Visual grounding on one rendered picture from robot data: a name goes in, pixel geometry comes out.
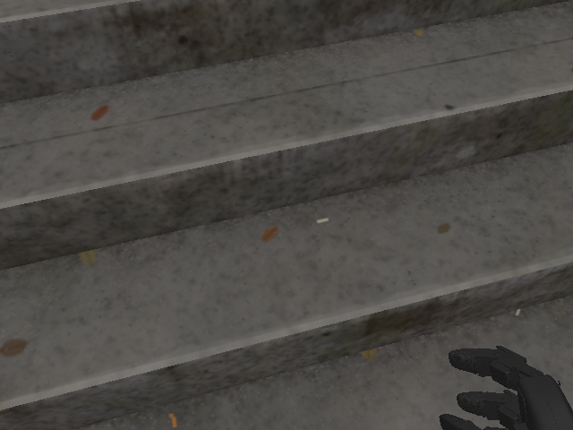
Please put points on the robot right hand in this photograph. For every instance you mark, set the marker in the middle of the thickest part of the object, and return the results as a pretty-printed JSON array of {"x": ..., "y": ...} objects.
[{"x": 539, "y": 404}]

